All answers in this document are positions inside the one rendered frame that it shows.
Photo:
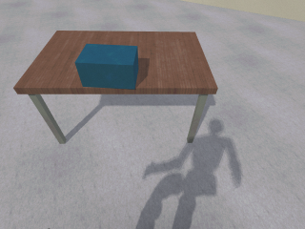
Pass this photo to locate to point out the table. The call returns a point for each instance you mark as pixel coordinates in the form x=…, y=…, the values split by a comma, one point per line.
x=169, y=62

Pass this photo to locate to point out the carton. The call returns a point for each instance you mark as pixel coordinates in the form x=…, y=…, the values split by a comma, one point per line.
x=108, y=66

